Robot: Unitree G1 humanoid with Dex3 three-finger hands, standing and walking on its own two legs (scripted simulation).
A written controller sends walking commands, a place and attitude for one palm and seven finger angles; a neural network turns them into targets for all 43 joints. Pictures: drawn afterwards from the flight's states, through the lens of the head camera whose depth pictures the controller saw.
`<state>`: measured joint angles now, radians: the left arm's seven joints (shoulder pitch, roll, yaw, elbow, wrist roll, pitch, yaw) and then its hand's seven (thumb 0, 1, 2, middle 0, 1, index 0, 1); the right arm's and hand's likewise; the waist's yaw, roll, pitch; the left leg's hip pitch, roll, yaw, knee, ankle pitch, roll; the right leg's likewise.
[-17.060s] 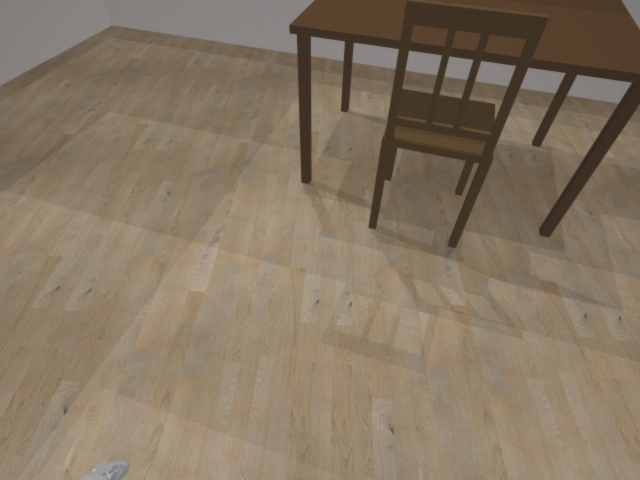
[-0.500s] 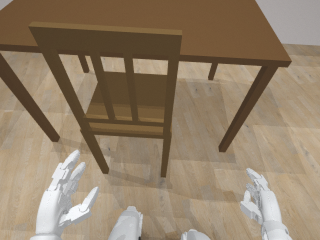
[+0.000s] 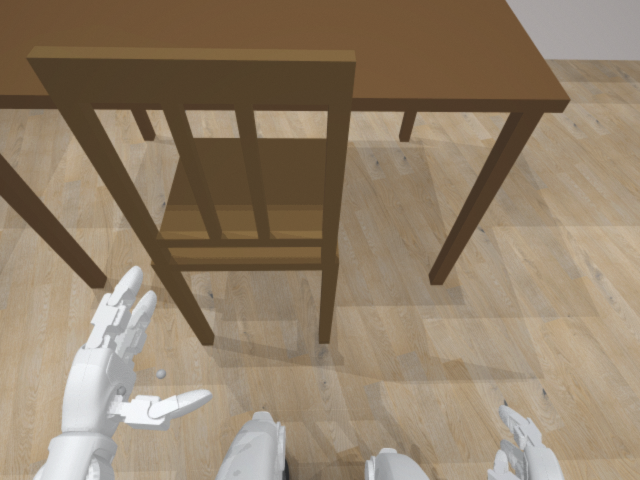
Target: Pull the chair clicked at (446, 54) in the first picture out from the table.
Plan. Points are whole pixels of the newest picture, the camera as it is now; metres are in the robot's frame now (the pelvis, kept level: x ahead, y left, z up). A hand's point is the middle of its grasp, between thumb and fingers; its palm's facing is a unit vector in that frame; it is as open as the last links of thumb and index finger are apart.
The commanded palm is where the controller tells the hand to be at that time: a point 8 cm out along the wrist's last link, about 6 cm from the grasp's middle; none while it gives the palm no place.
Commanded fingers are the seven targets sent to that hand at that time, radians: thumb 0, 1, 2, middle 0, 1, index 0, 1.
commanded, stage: raise the hand toward the chair's back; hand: left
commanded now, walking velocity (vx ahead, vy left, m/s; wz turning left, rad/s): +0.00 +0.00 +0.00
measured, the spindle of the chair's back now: (197, 180) +0.53 +0.22 +0.02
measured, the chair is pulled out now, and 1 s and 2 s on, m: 0.00 0.00 0.00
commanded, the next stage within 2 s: aim the fingers beside a spindle in 1.10 s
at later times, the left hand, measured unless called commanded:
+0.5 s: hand (131, 355) +0.24 +0.22 +0.06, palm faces +0.07 -1.00 -0.05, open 16.9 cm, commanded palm +0.22 +0.27 +0.06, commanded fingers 0.00 -0.50 0.30 -0.06 -0.08 -0.06 -0.08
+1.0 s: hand (144, 344) +0.25 +0.20 +0.06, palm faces +0.07 -1.00 -0.05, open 16.9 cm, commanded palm +0.23 +0.26 +0.07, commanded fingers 0.00 -0.50 0.30 -0.06 -0.08 -0.06 -0.08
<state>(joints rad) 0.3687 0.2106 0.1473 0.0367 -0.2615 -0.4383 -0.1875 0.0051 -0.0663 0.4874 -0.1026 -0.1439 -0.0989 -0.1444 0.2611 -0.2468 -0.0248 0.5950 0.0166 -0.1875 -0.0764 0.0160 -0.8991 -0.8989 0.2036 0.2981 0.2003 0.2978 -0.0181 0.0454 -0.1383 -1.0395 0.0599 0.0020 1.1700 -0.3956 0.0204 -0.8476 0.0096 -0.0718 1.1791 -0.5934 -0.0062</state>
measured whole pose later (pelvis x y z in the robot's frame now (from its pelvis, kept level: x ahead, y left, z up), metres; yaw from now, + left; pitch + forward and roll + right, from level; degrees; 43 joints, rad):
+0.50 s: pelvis +0.01 +0.01 +0.01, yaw +1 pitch +14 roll -4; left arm 0.32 0.24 0.17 0.02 -0.25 -0.37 -0.19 -0.01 -0.49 0.31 -0.06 -0.08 -0.06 -0.08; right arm 0.21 -0.22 0.04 0.53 0.01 -0.16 -0.06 0.01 -0.90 -0.90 0.21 0.30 0.20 0.30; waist -0.01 0.05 -0.13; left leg -0.98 0.04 -0.01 1.13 -0.39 0.04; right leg -0.76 0.00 -0.09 1.10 -0.57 0.01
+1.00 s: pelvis +0.01 +0.00 +0.02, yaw +1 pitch +13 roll -3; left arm 0.29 0.24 0.20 0.10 -0.27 -0.41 -0.21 -0.01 -0.50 0.30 -0.06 -0.08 -0.06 -0.08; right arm 0.24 -0.25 0.00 0.57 0.02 -0.18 -0.06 0.01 -0.90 -0.90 0.20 0.30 0.20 0.30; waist -0.03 0.05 -0.13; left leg -0.95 0.05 -0.01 1.09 -0.38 0.02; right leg -0.75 0.01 -0.08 1.09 -0.57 -0.01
